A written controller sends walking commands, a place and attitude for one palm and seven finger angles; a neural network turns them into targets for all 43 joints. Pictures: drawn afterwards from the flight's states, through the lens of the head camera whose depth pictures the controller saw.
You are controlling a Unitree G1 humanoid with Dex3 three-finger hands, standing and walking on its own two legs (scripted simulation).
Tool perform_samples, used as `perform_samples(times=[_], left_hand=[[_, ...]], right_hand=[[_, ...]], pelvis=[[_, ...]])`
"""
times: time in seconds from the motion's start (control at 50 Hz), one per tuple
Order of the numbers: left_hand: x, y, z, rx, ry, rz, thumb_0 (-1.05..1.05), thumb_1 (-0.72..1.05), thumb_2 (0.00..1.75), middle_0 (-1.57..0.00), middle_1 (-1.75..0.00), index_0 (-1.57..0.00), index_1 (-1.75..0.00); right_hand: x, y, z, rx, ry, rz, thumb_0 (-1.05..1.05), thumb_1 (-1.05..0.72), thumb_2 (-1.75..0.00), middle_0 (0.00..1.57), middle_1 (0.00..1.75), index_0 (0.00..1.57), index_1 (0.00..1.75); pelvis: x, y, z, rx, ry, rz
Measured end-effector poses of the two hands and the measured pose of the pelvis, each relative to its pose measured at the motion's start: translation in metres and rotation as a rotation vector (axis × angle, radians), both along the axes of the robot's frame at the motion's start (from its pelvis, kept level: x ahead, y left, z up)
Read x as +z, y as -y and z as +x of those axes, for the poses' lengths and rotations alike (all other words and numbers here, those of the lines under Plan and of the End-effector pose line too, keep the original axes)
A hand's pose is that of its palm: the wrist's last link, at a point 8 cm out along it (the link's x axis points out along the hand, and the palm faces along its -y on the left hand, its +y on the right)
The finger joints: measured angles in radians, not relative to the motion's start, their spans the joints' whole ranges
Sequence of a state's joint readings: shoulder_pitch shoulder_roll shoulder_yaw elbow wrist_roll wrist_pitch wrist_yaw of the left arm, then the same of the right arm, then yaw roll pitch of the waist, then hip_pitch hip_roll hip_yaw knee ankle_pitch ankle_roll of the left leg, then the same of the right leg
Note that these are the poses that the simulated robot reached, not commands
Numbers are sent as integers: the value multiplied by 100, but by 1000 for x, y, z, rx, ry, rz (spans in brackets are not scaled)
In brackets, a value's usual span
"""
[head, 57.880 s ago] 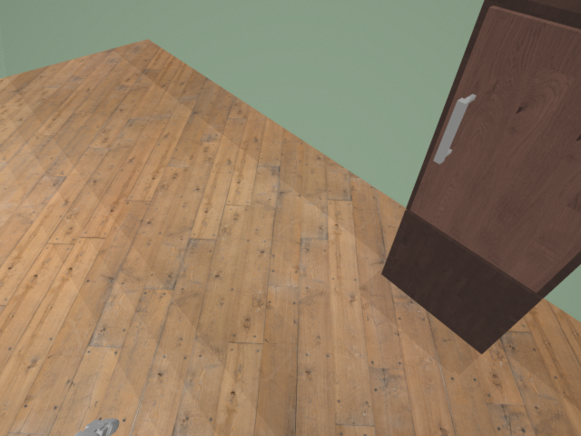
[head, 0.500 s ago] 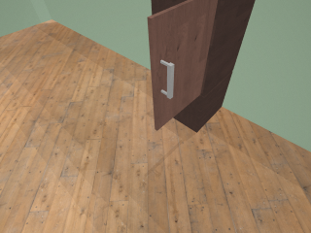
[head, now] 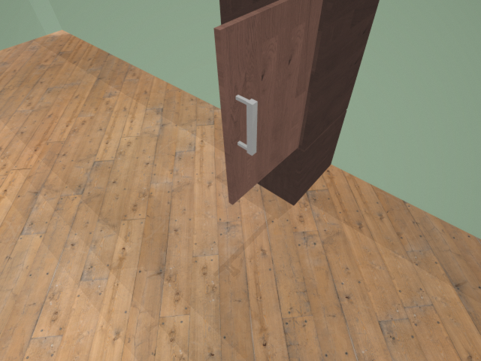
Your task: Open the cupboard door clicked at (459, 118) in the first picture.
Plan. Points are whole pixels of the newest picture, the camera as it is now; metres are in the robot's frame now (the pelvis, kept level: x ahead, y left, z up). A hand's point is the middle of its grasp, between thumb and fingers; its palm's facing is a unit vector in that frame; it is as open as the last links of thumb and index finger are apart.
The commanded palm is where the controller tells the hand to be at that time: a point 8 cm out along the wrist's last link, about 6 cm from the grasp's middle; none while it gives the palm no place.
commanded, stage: look to check the result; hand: left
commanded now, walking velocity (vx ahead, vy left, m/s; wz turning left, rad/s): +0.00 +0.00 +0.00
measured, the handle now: (246, 126) +0.69 +0.02 -0.02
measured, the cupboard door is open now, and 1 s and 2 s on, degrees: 88 88 88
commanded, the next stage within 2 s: stand and wait in 0.54 s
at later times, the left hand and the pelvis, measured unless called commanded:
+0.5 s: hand out of the picture +0.00 +0.16 -0.17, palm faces +0.04 -0.98 -0.22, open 7.3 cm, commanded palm none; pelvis +0.01 -0.01 +0.00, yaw +0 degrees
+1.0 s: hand out of the picture +0.03 +0.17 -0.17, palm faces +0.03 -0.97 -0.23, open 7.3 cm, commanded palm none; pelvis +0.02 -0.01 +0.00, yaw +0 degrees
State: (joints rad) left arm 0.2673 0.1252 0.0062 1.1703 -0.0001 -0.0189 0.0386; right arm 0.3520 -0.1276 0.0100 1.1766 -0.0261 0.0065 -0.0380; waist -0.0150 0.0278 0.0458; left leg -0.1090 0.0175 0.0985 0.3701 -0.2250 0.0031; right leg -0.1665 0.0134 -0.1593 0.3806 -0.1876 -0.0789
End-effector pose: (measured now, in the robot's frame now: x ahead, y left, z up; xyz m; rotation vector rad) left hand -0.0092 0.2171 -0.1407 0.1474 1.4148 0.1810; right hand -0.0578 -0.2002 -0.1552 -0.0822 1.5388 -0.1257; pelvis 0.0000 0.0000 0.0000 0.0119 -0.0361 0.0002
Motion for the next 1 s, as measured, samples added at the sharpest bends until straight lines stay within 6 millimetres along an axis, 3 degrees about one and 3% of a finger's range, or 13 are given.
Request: perform_samples(times=[0.2, 0.42, 0.78, 1.0], left_hand=[[0, 5, -8, 13, -32, -9, 0, 91, 90, -20, -30, -20, -29], [1, 5, 3, 6, -12, 4, 0, 91, 90, -20, -30, -20, -29], [2, 1, 27, -6, 18, 17, 0, 91, 90, -20, -30, -20, -29], [2, -5, 35, -14, 26, 23, 0, 91, 90, -20, -30, -20, -29]], right_hand=[[-1, 3, 22, 15, 37, -3, 0, -91, -90, 20, 30, 20, 30], [-3, 6, 47, 27, 86, -1, 0, -91, -90, 20, 30, 20, 30], [1, 22, 43, 23, 45, -32, 0, -91, -90, 20, 30, 20, 30], [2, 25, 51, 30, 54, -43, 0, -91, -90, 20, 30, 20, 30]], pelvis=[[0, 1, 5, 1, -5, -1], [0, 4, 10, 0, -4, -1], [0, 9, 19, 4, -9, -3], [1, 7, 21, 4, -9, -5]])
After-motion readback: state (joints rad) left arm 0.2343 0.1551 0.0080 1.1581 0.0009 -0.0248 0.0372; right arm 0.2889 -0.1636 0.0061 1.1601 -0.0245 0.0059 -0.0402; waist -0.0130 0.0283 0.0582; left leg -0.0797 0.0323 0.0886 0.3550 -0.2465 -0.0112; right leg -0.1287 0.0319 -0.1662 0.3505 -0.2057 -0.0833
